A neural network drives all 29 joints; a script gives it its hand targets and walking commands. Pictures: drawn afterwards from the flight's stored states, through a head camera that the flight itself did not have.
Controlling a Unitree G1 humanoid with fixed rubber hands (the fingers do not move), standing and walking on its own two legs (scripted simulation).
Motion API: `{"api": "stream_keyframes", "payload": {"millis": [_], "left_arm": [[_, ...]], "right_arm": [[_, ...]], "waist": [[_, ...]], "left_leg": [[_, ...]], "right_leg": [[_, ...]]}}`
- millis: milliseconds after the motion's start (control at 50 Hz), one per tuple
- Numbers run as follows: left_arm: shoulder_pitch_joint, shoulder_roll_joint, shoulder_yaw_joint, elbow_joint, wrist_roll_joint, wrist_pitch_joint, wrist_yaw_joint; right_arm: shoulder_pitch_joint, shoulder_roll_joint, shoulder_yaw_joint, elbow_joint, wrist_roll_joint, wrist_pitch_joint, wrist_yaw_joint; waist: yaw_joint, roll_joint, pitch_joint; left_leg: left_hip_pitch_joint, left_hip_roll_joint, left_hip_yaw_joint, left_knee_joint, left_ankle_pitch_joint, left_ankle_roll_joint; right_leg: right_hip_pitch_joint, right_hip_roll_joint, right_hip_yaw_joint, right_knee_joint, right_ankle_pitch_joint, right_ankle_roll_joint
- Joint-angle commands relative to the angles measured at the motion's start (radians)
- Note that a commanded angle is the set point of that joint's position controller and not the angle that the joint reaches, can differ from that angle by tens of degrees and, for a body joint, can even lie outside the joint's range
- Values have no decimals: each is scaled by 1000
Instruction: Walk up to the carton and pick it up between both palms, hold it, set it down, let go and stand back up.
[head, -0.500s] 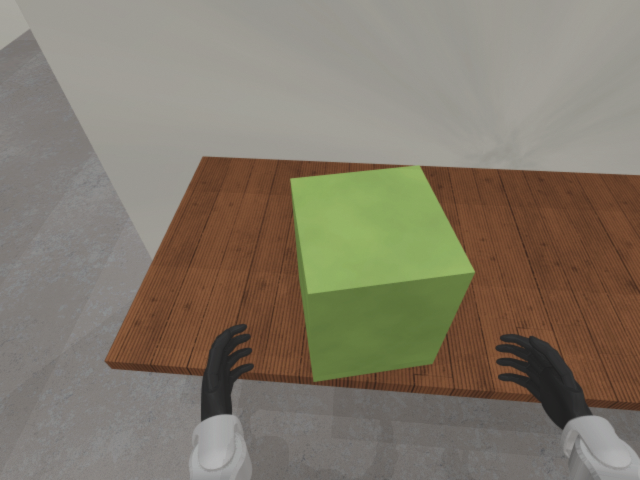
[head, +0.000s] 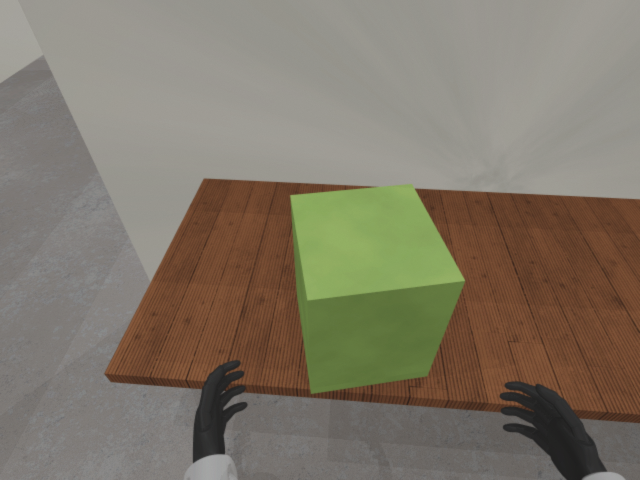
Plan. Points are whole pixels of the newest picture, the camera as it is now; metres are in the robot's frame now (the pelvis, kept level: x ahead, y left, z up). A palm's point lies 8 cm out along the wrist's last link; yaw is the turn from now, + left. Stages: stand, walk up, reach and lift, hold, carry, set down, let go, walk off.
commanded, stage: set down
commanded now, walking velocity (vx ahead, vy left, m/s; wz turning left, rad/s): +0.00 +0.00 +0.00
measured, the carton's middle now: (361, 289) +0.45 -0.02 -0.02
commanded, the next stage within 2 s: none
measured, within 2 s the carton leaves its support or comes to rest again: neither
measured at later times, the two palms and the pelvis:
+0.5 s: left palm (206, 447) +0.20 +0.17 -0.02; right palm (574, 466) +0.20 -0.26 -0.02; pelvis +0.01 +0.00 +0.00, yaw +0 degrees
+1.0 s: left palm (190, 473) +0.18 +0.19 -0.05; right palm out of the picture +0.19 -0.24 -0.04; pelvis +0.01 +0.00 +0.00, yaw +0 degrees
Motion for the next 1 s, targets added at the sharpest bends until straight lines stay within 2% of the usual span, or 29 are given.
{"api": "stream_keyframes", "payload": {"millis": [0,180,480,600,720,980], "left_arm": [[-26,8,-66,-200,22,-13,-8],[-30,42,-42,-176,38,23,-23],[22,113,12,-125,41,61,-80],[11,149,40,-100,33,62,-95],[-6,177,63,-73,24,72,-109],[-38,247,79,-22,-9,101,-143]], "right_arm": [[-56,-240,-121,-172,-14,-27,-18],[-27,-180,-126,-200,-56,20,-43],[45,-87,-95,-209,-100,56,-94],[48,-51,-86,-223,-121,63,-109],[56,-15,-72,-217,-142,79,-124],[43,54,-89,-208,-221,109,-174]], "waist": [[-41,-112,-52],[-38,-102,-18],[-31,-104,-18],[-24,-109,-3],[-10,-90,7],[-8,-62,17]], "left_leg": [[216,-94,110,-28,41,80],[210,-99,113,-35,31,83],[199,-121,119,-43,93,85],[172,-126,122,-44,81,89],[159,-129,126,-50,74,90],[151,-135,139,-52,70,88]], "right_leg": [[68,16,52,-51,32,-18],[85,-5,71,-75,-5,-16],[172,-23,81,-76,162,5],[183,-32,89,-79,147,12],[189,-43,97,-87,122,12],[192,-55,95,-100,83,12]]}}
